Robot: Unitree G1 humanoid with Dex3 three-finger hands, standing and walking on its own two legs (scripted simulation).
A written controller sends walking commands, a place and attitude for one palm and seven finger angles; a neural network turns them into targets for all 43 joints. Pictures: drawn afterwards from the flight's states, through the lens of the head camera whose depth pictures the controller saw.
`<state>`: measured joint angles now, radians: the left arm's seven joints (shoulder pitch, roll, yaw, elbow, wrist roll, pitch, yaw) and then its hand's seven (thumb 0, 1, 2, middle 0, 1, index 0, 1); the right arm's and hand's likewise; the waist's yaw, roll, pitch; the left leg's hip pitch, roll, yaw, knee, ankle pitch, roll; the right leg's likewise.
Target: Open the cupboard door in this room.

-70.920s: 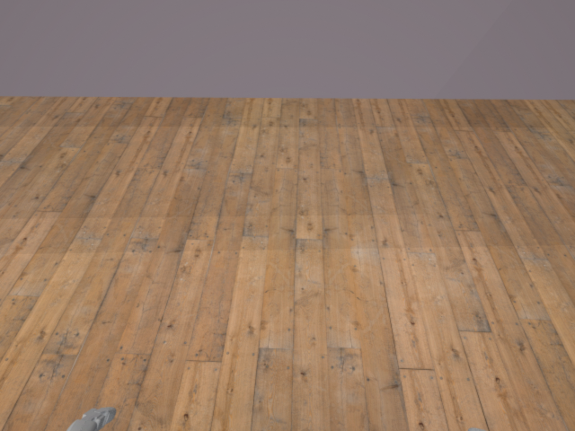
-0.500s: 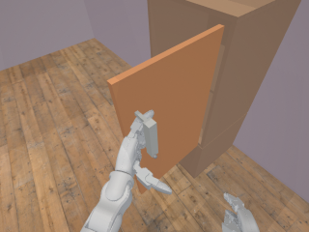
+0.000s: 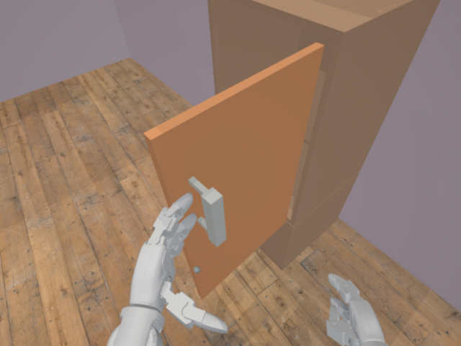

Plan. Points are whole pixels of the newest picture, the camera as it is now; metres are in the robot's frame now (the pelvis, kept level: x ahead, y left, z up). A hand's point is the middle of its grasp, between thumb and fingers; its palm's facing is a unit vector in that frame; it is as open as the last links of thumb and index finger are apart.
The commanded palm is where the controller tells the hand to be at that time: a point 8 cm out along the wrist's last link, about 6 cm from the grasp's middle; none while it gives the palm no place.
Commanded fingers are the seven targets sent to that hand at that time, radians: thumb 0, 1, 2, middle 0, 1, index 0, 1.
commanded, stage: slide the hand sideways off the handle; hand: left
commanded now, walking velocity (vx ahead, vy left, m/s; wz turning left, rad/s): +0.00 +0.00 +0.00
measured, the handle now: (206, 211) +0.32 +0.07 +0.08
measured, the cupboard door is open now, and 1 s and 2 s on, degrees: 93 93 93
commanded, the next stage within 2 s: draw the hand back to the body in 0.42 s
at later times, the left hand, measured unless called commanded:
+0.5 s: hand (161, 297) +0.18 +0.11 +0.09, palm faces -0.01 -1.00 -0.03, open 16.3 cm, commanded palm +0.15 +0.17 +0.09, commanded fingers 0.00 -0.50 0.30 -0.15 -0.30 -0.15 -0.30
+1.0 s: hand (111, 281) +0.18 +0.17 +0.12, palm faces +0.00 -1.00 -0.08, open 16.3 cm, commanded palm +0.14 +0.23 +0.13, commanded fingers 0.00 -0.32 0.38 -0.16 -0.30 -0.16 -0.30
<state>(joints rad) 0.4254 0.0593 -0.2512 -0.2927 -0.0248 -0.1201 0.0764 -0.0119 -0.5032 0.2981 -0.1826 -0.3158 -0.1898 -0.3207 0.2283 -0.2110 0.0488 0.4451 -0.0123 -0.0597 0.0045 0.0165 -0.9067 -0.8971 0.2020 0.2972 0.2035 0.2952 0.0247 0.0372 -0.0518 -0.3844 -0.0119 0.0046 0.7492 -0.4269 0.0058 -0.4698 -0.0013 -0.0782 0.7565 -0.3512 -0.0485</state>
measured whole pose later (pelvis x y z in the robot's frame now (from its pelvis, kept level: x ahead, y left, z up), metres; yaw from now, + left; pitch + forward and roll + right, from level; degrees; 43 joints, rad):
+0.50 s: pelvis +0.00 +0.00 -0.02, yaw +1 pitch +6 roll +0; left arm 0.65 0.13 -0.11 -0.43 -0.13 -0.20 -0.08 -0.01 -0.50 0.30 -0.15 -0.30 -0.16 -0.30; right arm 0.28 -0.24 0.04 0.43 0.00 -0.16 -0.03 0.02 -0.91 -0.90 0.20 0.30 0.20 0.30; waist 0.03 0.06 -0.08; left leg -0.50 -0.01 -0.02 0.88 -0.49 0.00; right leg -0.57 0.00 -0.10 0.86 -0.41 -0.05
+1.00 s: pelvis +0.00 +0.02 +0.00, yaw +1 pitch +3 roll -1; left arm 0.59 0.22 0.06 -0.50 -0.22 -0.04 -0.15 -0.01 -0.49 0.30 -0.15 -0.30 -0.15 -0.30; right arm 0.28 -0.24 0.06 0.48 0.03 -0.22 -0.06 0.02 -0.90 -0.90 0.20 0.30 0.20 0.30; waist 0.04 0.06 -0.09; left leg -0.39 -0.01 -0.01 0.81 -0.46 0.03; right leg -0.45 0.00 -0.10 0.76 -0.37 -0.03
